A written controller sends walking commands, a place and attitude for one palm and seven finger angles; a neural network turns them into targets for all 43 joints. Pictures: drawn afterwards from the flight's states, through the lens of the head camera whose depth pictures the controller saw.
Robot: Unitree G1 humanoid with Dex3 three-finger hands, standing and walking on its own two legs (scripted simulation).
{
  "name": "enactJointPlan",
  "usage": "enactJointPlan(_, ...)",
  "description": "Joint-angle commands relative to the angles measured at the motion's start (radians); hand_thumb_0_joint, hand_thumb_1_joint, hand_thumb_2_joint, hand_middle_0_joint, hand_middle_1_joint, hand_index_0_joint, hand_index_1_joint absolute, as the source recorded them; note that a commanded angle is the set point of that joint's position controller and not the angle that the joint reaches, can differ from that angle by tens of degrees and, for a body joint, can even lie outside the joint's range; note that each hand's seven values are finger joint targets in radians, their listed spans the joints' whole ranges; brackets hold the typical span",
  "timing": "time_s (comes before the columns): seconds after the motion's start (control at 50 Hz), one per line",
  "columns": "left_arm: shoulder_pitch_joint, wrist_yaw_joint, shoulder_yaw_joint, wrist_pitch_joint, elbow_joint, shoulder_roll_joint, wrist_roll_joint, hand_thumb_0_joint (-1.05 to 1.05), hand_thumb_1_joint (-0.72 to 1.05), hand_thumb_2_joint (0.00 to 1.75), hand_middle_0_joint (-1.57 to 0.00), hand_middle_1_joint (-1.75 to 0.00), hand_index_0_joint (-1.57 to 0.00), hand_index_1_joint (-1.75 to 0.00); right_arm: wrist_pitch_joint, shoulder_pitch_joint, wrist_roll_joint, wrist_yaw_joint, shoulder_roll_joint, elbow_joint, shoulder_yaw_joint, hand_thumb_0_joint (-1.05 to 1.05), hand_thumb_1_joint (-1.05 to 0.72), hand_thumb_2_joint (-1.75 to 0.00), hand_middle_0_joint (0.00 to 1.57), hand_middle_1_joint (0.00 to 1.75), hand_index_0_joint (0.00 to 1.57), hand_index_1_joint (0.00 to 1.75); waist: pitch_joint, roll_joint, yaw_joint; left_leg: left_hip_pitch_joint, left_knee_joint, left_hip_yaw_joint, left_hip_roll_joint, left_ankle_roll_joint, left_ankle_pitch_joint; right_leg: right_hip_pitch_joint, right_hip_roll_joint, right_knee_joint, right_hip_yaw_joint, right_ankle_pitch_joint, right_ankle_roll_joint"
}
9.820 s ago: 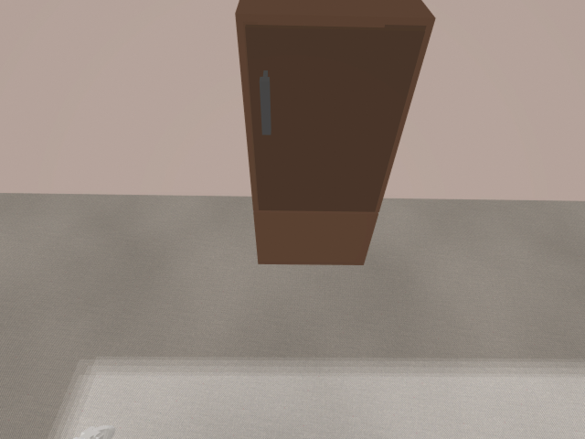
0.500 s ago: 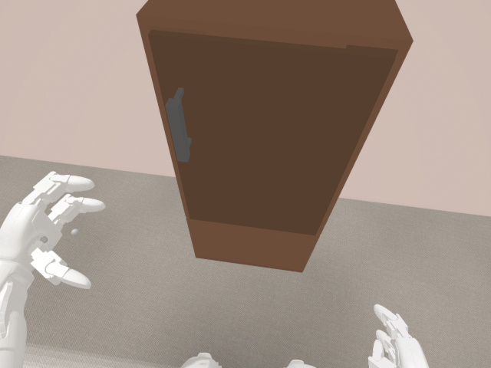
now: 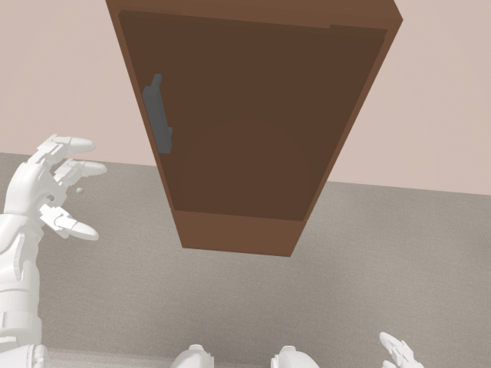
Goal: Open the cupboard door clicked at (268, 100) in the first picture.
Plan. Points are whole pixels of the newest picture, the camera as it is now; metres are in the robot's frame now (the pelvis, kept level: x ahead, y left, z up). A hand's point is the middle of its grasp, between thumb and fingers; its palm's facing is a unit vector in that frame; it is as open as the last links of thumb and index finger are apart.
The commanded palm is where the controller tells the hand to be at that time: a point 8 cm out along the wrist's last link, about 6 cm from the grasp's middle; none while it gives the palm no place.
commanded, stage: move the hooked fingers beside the handle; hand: left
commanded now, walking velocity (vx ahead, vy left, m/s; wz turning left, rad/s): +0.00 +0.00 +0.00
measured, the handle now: (161, 115) +0.55 +0.17 +0.07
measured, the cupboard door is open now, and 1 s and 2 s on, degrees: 0 0 0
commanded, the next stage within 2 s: slide the fingers in behind the handle in 1.82 s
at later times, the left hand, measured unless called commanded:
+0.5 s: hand (99, 156) +0.43 +0.26 +0.07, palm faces -0.08 -1.00 -0.01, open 14.0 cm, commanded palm +0.42 +0.30 +0.07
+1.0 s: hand (119, 127) +0.50 +0.24 +0.07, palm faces -0.08 -1.00 -0.01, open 14.0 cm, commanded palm +0.50 +0.29 +0.07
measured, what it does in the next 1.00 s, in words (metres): stands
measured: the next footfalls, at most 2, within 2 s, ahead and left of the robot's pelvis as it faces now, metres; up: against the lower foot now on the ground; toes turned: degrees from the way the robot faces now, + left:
none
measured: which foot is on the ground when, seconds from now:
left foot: down 0.00-1.00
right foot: down 0.00-1.00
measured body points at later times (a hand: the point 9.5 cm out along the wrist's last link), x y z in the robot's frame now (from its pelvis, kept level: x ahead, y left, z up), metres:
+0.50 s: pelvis +0.00 +0.01 -0.01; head +0.10 +0.03 +0.43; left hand +0.43 +0.31 +0.08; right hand +0.08 -0.27 -0.10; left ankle +0.02 +0.11 -0.68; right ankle +0.03 -0.13 -0.68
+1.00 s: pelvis +0.00 +0.01 -0.02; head +0.13 +0.04 +0.41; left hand +0.50 +0.29 +0.08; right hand +0.01 -0.26 -0.11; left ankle +0.02 +0.11 -0.68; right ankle +0.03 -0.13 -0.68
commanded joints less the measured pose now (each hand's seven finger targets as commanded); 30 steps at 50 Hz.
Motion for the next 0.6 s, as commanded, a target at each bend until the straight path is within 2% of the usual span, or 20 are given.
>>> enactJointPlan(0.0,-0.357,0.014,0.102,-0.093,-0.183,0.319,-0.013,0.00,-0.50,0.30,-0.30,-1.20,-0.30,-1.20,-0.028,0.026,0.003,-0.010,-0.162,-0.117,-0.069,0.00,-0.90,-0.90,0.20,0.30,0.20,0.30,-0.342,0.101,0.011,0.181,-0.151,-0.014,-0.016,0.006,0.253,0.162,0.029,-0.106,0.011,0.197,-0.032)
enactJointPlan(0.06,-0.389,0.006,0.099,-0.102,-0.134,0.328,-0.010,0.00,-0.50,0.30,-0.30,-1.20,-0.30,-1.20,-0.018,0.037,0.002,-0.009,-0.166,-0.108,-0.068,0.00,-0.90,-0.90,0.20,0.30,0.20,0.30,-0.334,0.092,0.007,0.159,-0.143,-0.014,-0.015,0.008,0.261,0.162,0.032,-0.098,0.011,0.209,-0.036)
enactJointPlan(0.1,-0.435,0.001,0.060,-0.102,-0.120,0.295,0.002,0.00,-0.50,0.30,-0.30,-1.20,-0.30,-1.20,-0.011,0.043,0.003,-0.007,-0.163,-0.100,-0.069,0.00,-0.90,-0.90,0.20,0.30,0.20,0.30,-0.348,0.135,-0.003,0.195,-0.145,-0.020,-0.011,0.003,0.278,0.125,0.030,-0.095,0.003,0.213,-0.034)
enactJointPlan(0.12,-0.425,0.002,0.059,-0.098,-0.104,0.287,0.000,0.00,-0.50,0.30,-0.30,-1.20,-0.30,-1.20,-0.008,0.047,0.003,-0.006,-0.165,-0.099,-0.073,0.00,-0.90,-0.90,0.20,0.30,0.20,0.30,-0.345,0.109,-0.005,0.201,-0.144,-0.021,-0.009,0.004,0.277,0.117,0.032,-0.098,0.001,0.211,-0.033)
enactJointPlan(0.16,-0.444,0.001,0.054,-0.095,-0.093,0.285,-0.002,0.00,-0.50,0.30,-0.30,-1.20,-0.30,-1.20,-0.001,0.054,0.002,-0.005,-0.168,-0.099,-0.072,0.00,-0.90,-0.90,0.20,0.30,0.20,0.30,-0.349,0.122,-0.005,0.202,-0.135,-0.021,-0.012,0.005,0.307,0.114,0.033,-0.091,0.002,0.235,-0.039)
enactJointPlan(0.18,-0.450,0.003,0.071,-0.091,-0.061,0.306,0.003,0.00,-0.50,0.30,-0.30,-1.20,-0.30,-1.20,0.006,0.062,0.001,-0.002,-0.171,-0.090,-0.072,0.00,-0.90,-0.90,0.20,0.30,0.20,0.30,-0.353,0.086,-0.007,0.192,-0.138,-0.024,-0.008,0.004,0.308,0.120,0.033,-0.092,-0.002,0.239,-0.034)
enactJointPlan(0.22,-0.463,0.009,0.069,-0.088,-0.028,0.310,0.013,0.00,-0.50,0.30,-0.30,-1.20,-0.30,-1.20,0.017,0.066,0.002,-0.001,-0.171,-0.090,-0.074,0.00,-0.90,-0.90,0.20,0.30,0.20,0.30,-0.343,0.077,-0.009,0.163,-0.132,-0.017,-0.009,0.006,0.293,0.119,0.031,-0.092,0.003,0.239,-0.031)
enactJointPlan(0.28,-0.574,0.021,0.052,-0.102,0.002,0.322,0.037,0.00,-0.50,0.30,-0.30,-1.20,-0.30,-1.20,0.030,0.075,0.000,0.000,-0.172,-0.079,-0.071,0.00,-0.90,-0.90,0.20,0.30,0.20,0.30,-0.336,0.103,-0.027,0.162,-0.126,-0.022,-0.007,0.006,0.275,0.079,0.032,-0.083,0.001,0.212,-0.034)
enactJointPlan(0.3,-0.612,0.024,0.024,-0.109,0.007,0.294,0.040,0.00,-0.50,0.30,-0.30,-1.20,-0.30,-1.20,0.032,0.075,-0.001,0.002,-0.170,-0.075,-0.071,0.00,-0.90,-0.90,0.20,0.30,0.20,0.30,-0.337,0.124,-0.036,0.177,-0.123,-0.025,-0.007,0.005,0.265,0.055,0.030,-0.084,0.000,0.197,-0.033)
enactJointPlan(0.32,-0.617,0.032,0.053,-0.117,0.022,0.326,0.045,0.00,-0.50,0.30,-0.30,-1.20,-0.30,-1.20,0.036,0.083,-0.004,0.001,-0.175,-0.069,-0.074,0.00,-0.90,-0.90,0.20,0.30,0.20,0.30,-0.347,0.107,-0.031,0.180,-0.120,-0.030,-0.004,0.004,0.266,0.052,0.031,-0.083,-0.001,0.191,-0.035)
enactJointPlan(0.34,-0.637,0.035,0.040,-0.123,0.033,0.319,0.050,0.00,-0.50,0.30,-0.30,-1.20,-0.30,-1.20,0.039,0.084,-0.004,0.002,-0.176,-0.068,-0.072,0.00,-0.90,-0.90,0.20,0.30,0.20,0.30,-0.358,0.106,-0.037,0.174,-0.117,-0.029,-0.006,0.005,0.263,0.056,0.030,-0.081,0.001,0.189,-0.033)
enactJointPlan(0.38,-0.692,0.037,0.064,-0.133,0.072,0.360,0.058,0.00,-0.50,0.30,-0.30,-1.20,-0.30,-1.20,0.047,0.095,-0.007,0.002,-0.179,-0.055,-0.069,0.00,-0.90,-0.90,0.20,0.30,0.20,0.30,-0.378,0.112,-0.041,0.165,-0.104,-0.029,-0.004,0.005,0.265,0.057,0.032,-0.071,0.005,0.195,-0.033)
enactJointPlan(0.4,-0.703,0.038,0.064,-0.138,0.080,0.367,0.066,0.00,-0.50,0.30,-0.30,-1.20,-0.30,-1.20,0.050,0.098,-0.007,0.001,-0.180,-0.051,-0.071,0.00,-0.90,-0.90,0.20,0.30,0.20,0.30,-0.392,0.119,-0.041,0.176,-0.101,-0.033,-0.003,0.004,0.276,0.049,0.031,-0.065,0.003,0.198,-0.034)
enactJointPlan(0.42,-0.710,0.037,0.041,-0.140,0.082,0.341,0.070,0.00,-0.50,0.30,-0.30,-1.20,-0.30,-1.20,0.052,0.099,-0.007,0.004,-0.177,-0.052,-0.070,0.00,-0.90,-0.90,0.20,0.30,0.20,0.30,-0.399,0.138,-0.042,0.186,-0.099,-0.032,-0.005,0.003,0.291,0.044,0.029,-0.064,0.002,0.207,-0.034)
enactJointPlan(0.46,-0.704,0.042,0.072,-0.145,0.081,0.377,0.072,0.00,-0.50,0.30,-0.30,-1.20,-0.30,-1.20,0.061,0.111,-0.012,0.007,-0.182,-0.051,-0.073,0.00,-0.90,-0.90,0.20,0.30,0.20,0.30,-0.437,0.146,-0.031,0.215,-0.094,-0.041,-0.001,0.001,0.342,0.051,0.033,-0.055,-0.002,0.230,-0.039)
enactJointPlan(0.48,-0.697,0.042,0.065,-0.139,0.095,0.366,0.077,0.00,-0.50,0.30,-0.30,-1.20,-0.30,-1.20,0.065,0.116,-0.012,0.009,-0.180,-0.051,-0.072,0.00,-0.90,-0.90,0.20,0.30,0.20,0.30,-0.455,0.147,-0.034,0.222,-0.092,-0.038,0.000,0.000,0.363,0.053,0.034,-0.054,-0.002,0.248,-0.035)
enactJointPlan(0.52,-0.707,0.047,0.049,-0.133,0.107,0.345,0.079,0.00,-0.50,0.30,-0.30,-1.20,-0.30,-1.20,0.074,0.120,-0.011,0.012,-0.179,-0.047,-0.075,0.00,-0.90,-0.90,0.20,0.30,0.20,0.30,-0.438,0.140,-0.040,0.220,-0.090,-0.038,0.003,0.000,0.356,0.032,0.034,-0.059,-0.004,0.240,-0.032)
enactJointPlan(0.56,-0.749,0.056,0.037,-0.125,0.152,0.336,0.080,0.00,-0.50,0.30,-0.30,-1.20,-0.30,-1.20,0.082,0.127,-0.013,0.012,-0.179,-0.037,-0.071,0.00,-0.90,-0.90,0.20,0.30,0.20,0.30,-0.387,0.116,-0.059,0.180,-0.089,-0.038,0.003,0.006,0.320,0.015,0.036,-0.063,-0.007,0.220,-0.033)
enactJointPlan(0.58,-0.750,0.062,0.069,-0.123,0.175,0.380,0.092,0.00,-0.50,0.30,-0.30,-1.20,-0.30,-1.20,0.089,0.137,-0.013,0.010,-0.187,-0.035,-0.072,0.00,-0.90,-0.90,0.20,0.30,0.20,0.30,-0.389,0.087,-0.057,0.166,-0.091,-0.038,0.005,0.007,0.313,0.021,0.036,-0.063,-0.006,0.219,-0.030)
